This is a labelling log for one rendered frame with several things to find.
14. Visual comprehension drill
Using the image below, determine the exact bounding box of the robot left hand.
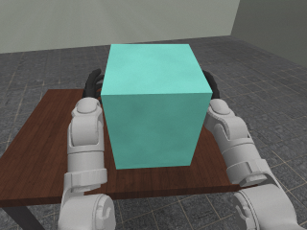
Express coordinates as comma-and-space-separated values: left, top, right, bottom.
82, 68, 105, 104

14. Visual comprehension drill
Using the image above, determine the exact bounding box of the robot left forearm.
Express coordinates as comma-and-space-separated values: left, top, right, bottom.
58, 97, 107, 230

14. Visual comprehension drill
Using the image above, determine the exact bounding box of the robot right hand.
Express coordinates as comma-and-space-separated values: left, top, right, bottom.
202, 70, 220, 100

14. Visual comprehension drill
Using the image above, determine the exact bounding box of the carton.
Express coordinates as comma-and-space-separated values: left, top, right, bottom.
101, 44, 213, 170

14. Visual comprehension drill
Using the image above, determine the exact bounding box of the right robot upper arm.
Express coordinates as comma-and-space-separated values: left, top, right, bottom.
232, 183, 307, 230

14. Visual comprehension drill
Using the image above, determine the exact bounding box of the left robot upper arm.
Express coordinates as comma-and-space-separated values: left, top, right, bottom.
59, 194, 116, 230

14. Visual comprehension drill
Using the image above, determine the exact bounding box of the table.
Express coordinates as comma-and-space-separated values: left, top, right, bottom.
0, 88, 258, 230

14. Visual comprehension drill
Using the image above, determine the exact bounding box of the robot right forearm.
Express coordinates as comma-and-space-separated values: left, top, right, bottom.
203, 99, 297, 222

